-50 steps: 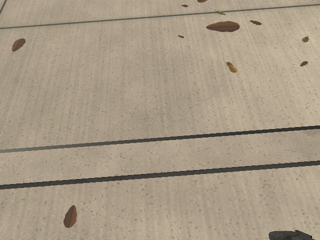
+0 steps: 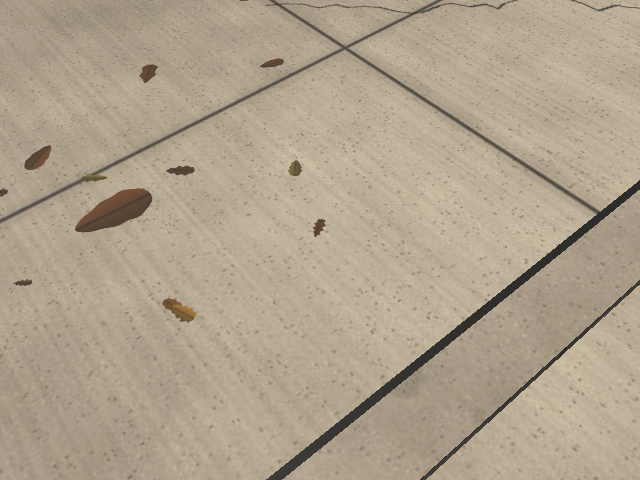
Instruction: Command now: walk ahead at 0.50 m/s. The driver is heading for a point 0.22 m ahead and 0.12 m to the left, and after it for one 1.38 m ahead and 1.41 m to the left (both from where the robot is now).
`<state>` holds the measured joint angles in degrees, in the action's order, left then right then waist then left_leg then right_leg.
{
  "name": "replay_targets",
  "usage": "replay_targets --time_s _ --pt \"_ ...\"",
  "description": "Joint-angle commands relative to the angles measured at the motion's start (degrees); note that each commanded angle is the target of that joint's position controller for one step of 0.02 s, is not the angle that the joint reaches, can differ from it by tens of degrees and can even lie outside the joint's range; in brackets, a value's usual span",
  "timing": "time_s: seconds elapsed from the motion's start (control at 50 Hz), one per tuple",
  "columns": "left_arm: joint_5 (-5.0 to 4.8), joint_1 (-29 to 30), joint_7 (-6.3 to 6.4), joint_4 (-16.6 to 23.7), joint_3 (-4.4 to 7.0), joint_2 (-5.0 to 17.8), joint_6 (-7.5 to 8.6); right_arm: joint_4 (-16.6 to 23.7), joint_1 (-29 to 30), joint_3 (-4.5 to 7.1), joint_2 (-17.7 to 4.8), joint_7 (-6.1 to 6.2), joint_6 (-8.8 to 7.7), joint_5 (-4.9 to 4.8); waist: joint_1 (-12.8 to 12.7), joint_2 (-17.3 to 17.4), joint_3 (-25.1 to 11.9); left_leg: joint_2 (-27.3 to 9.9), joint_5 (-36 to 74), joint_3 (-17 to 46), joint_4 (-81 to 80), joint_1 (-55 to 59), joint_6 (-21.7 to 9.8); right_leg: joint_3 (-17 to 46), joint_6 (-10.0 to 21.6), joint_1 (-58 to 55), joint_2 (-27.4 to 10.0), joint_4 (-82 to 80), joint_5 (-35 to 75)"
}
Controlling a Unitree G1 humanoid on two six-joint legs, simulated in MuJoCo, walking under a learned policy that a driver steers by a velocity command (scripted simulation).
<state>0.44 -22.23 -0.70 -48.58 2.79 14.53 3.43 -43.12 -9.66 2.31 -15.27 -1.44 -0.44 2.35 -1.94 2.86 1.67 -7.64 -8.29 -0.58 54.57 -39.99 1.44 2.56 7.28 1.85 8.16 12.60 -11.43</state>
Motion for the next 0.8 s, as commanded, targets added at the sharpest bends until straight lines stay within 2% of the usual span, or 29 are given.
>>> replay_targets --time_s 0.02,0.1,0.14,0.16,0.18,0.2,0.22,0.24,0.26,0.28,0.3,0.32,0.34,0.36,0.38,0.42,0.48,0.52,0.56,0.6,0.62,0.64,0.66,0.68,0.7,0.72,0.76,0.78,0.8 --pt "0.27 -3.62 0.35 1.50 1.35 7.48 0.85 4.57 4.56 0.61 -3.41 -0.06 -0.25 -0.12 -1.01 -5.33 1.20 0.57 0.99 -1.20 0.03 -7.61 -1.00 7.39 4.50 -6.24 -17.67 -3.18 24.81" --pt "1.11 -5.87 0.97 -0.51 0.76 7.05 0.77 7.34 10.34 -0.37 -1.87 -0.69 -0.35 -0.20 -2.39 -5.22 4.62 2.87 -1.14 -2.57 -5.01 -8.51 -3.76 3.15 3.75 -9.41 -19.24 -3.99 29.00" --pt "1.35 -5.27 1.12 -1.24 0.41 7.41 0.70 8.15 11.05 -0.93 -0.92 -0.97 -0.25 -0.28 -2.00 -5.83 5.03 5.69 -5.42 -6.91 -8.83 -2.36 -6.05 0.32 3.17 -7.86 -19.63 -3.56 39.85" --pt "1.46 -3.93 1.28 -1.41 0.23 7.64 0.87 7.73 8.75 -0.85 -1.03 -0.68 -0.18 -0.48 -0.41 -6.64 3.31 7.89 -6.76 -8.26 -10.67 2.96 -7.52 -1.88 2.09 -7.77 -19.33 -0.47 51.95" --pt "1.90 -3.10 1.55 -1.50 0.25 8.45 0.92 6.38 3.32 -0.38 -1.94 -0.20 -0.19 -0.46 2.18 -9.37 -0.78 11.08 -11.19 -9.81 -9.15 9.20 -9.17 -3.50 1.27 -8.80 -20.00 6.95 68.83" --pt "2.01 -2.01 1.75 -1.38 0.54 9.53 0.68 4.27 -4.45 0.39 -3.53 0.18 -0.48 -0.89 5.72 -9.89 -5.38 12.80 -11.95 -8.93 -11.77 16.40 -10.69 -4.46 0.25 -9.23 -20.12 16.57 75.75" --pt "0.60 -3.44 1.70 -0.88 0.29 9.14 0.62 1.40 -10.97 1.74 -6.31 0.52 -0.84 -1.11 7.63 -3.67 -10.58 12.96 -7.96 -7.05 -13.26 31.81 -13.03 -6.50 -2.12 0.30 -18.08 27.31 72.96" --pt "-0.59 -0.52 1.60 0.30 0.46 11.18 1.06 -1.19 -18.34 3.55 -8.54 0.66 -0.63 -1.09 12.44 -0.93 -13.87 8.80 -7.97 2.76 -19.71 46.24 -16.71 -8.43 -4.81 13.53 -14.62 42.25 56.23" --pt "-1.42 4.92 1.15 3.76 0.34 9.69 1.58 -3.13 -23.32 5.08 -12.62 0.96 -0.29 -1.60 14.90 11.38 -17.57 -4.82 -5.43 28.74 -29.75 55.01 -23.93 -8.61 -8.03 28.68 -3.39 69.13 8.61" --pt "1.03 6.47 0.64 5.83 -0.40 7.43 2.38 -1.27 -15.19 4.05 -11.07 1.01 -0.35 -1.89 9.23 3.53 -15.41 -8.23 0.17 37.87 -34.88 49.68 -24.09 1.85 -6.69 33.63 -5.21 73.58 -7.94" --pt "1.16 8.66 0.14 7.08 -0.73 6.53 2.49 -0.39 -11.11 3.92 -10.26 1.30 -0.42 -1.70 7.44 -2.90 -9.18 -8.09 -2.92 35.39 -36.02 41.21 -23.34 3.62 -6.10 34.60 -8.44 70.83 -7.44" --pt "0.89 8.40 0.04 7.59 -0.85 5.69 2.23 -0.94 -8.84 3.39 -8.19 1.65 -0.64 -1.33 4.31 -6.59 -2.69 -6.41 2.70 30.78 -36.95 33.54 -21.11 3.13 -5.85 33.77 -10.68 65.51 -7.16" --pt "1.10 8.03 0.28 8.16 -0.83 5.25 1.46 -0.95 -6.20 2.95 -6.71 1.91 -0.92 -1.26 1.78 -6.48 -0.03 -3.83 6.07 26.31 -37.64 28.43 -19.57 2.96 -6.39 32.39 -11.68 61.41 -8.31" --pt "1.31 6.69 0.65 7.88 -0.99 5.10 0.26 -0.51 -3.80 2.65 -5.84 1.91 -1.21 -1.11 0.10 -5.29 0.99 -1.32 9.95 21.21 -38.43 23.51 -18.28 2.05 -7.14 29.08 -11.86 58.00 -8.74" --pt "1.48 6.01 0.86 8.03 -1.13 4.75 -0.77 -0.31 -3.36 2.53 -5.84 1.72 -1.66 -1.05 -0.27 -3.55 0.75 0.12 17.41 17.19 -38.29 20.70 -18.09 0.57 -7.86 26.50 -11.02 55.58 -8.14" --pt "1.35 6.49 1.28 9.22 -1.27 4.09 -1.48 -0.92 -4.95 2.79 -6.82 1.44 -2.44 -1.35 -0.29 -1.09 -0.25 1.78 27.46 13.40 -37.68 19.88 -18.19 -1.19 -9.16 25.28 -9.71 49.99 -5.69" --pt "1.75 11.96 1.25 12.11 -1.77 3.59 -1.63 -1.12 -7.02 3.33 -8.16 1.54 -1.64 -1.69 1.13 0.05 -1.96 3.90 26.58 12.90 -36.13 23.02 -15.83 -1.36 -10.94 26.23 -9.20 37.73 -0.48" --pt "0.93 14.93 1.12 13.25 -2.47 2.42 -1.90 -0.18 -6.73 3.74 -8.56 1.55 -0.33 -1.82 2.66 1.71 -3.36 5.68 23.73 12.30 -34.86 22.58 -13.05 -3.04 -11.49 21.26 -7.38 28.13 1.22" --pt "0.26 14.98 1.52 13.21 -1.94 4.03 -2.12 0.35 -7.72 4.11 -9.02 1.68 0.71 -1.38 3.86 1.83 -5.06 5.42 21.66 14.77 -31.84 24.89 -11.19 -3.37 -11.57 18.43 -5.92 24.62 2.97" --pt "0.34 11.01 2.14 12.48 -1.17 5.84 -1.50 1.78 -5.39 4.37 -9.38 1.93 1.16 -1.56 1.56 1.77 -5.66 5.24 17.59 18.32 -27.00 24.88 -8.67 -1.44 -10.14 12.95 -6.36 18.77 5.35" --pt "0.83 8.06 2.58 11.74 -0.82 6.51 -0.89 2.48 -4.02 4.35 -9.15 2.00 1.17 -2.25 -0.38 0.59 -5.66 7.15 13.14 18.08 -22.38 23.31 -6.71 -1.54 -9.15 7.84 -7.14 12.97 9.75" --pt "1.77 5.29 3.20 11.98 -0.08 9.60 -0.33 3.57 -5.10 3.48 -5.81 1.83 0.82 -2.95 -0.96 -6.37 -8.32 11.21 0.73 14.30 -10.53 19.61 -4.04 8.54 -6.22 1.10 -17.74 8.44 10.13" --pt "1.60 7.41 3.45 13.56 0.58 13.77 -1.12 4.29 -12.11 2.83 -3.28 2.12 1.24 -2.85 3.30 -16.52 -10.39 18.23 -28.36 6.75 0.00 11.37 -2.78 25.77 0.83 -3.11 -31.97 6.50 20.88" --pt "0.77 7.52 3.42 13.43 1.06 12.37 -1.94 3.01 -15.46 3.24 -6.47 2.52 1.97 -1.42 3.85 -16.79 -13.10 14.06 -28.90 5.17 9.81 11.21 -2.56 30.79 7.40 -0.14 -34.77 5.81 19.01" --pt "0.64 9.56 3.41 14.33 -0.19 7.66 -2.16 2.67 -12.26 3.73 -8.44 2.39 2.36 -0.81 3.57 -10.50 -9.68 12.14 -25.03 5.46 13.48 10.06 -2.05 25.80 7.79 2.65 -31.38 5.85 15.75" --pt "0.87 11.69 3.37 14.48 -0.82 5.38 -2.35 3.35 -8.57 3.85 -8.01 2.05 2.65 -1.09 3.26 -7.63 -6.67 10.82 -21.71 5.01 13.22 9.44 -1.15 18.05 6.42 5.37 -27.40 4.95 12.72" --pt "1.24 12.59 3.72 14.11 -0.72 5.54 -2.48 4.69 -6.76 3.52 -6.51 1.03 3.50 -1.20 3.25 -11.26 -5.29 9.52 -19.28 3.71 10.13 8.98 0.58 9.33 4.38 5.57 -22.89 4.81 16.38" --pt "1.32 11.56 3.59 13.52 -0.44 5.88 -2.54 4.79 -6.84 3.30 -5.89 0.65 3.91 -1.39 3.04 -11.33 -5.49 9.85 -18.89 2.90 8.50 9.82 1.05 6.47 4.23 5.45 -21.83 5.34 19.87" --pt "1.37 10.41 3.45 13.27 -0.20 6.24 -2.39 5.33 -6.36 3.23 -5.74 0.43 4.13 -1.40 2.68 -10.77 -6.91 9.77 -19.05 2.81 8.01 10.32 1.16 5.96 4.70 4.11 -23.01 6.25 23.86"
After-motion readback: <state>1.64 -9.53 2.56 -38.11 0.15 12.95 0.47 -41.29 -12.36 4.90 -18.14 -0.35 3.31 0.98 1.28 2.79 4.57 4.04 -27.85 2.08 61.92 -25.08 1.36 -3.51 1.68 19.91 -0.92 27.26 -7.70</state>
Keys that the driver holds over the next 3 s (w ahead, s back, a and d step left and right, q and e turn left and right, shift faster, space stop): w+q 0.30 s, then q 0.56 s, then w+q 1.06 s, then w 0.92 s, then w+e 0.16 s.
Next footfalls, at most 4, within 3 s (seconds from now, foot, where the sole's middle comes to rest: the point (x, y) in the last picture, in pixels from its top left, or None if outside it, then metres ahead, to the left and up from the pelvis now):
0.18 left None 0.30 0.13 -0.74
0.64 right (362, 456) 0.51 0.00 -0.74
1.04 left None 0.37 0.17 -0.74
1.48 right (257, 363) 0.72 0.23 -0.74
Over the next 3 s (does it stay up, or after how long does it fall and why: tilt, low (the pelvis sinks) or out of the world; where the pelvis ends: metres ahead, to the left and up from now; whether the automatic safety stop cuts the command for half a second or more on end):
stays up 0.90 0.95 0.04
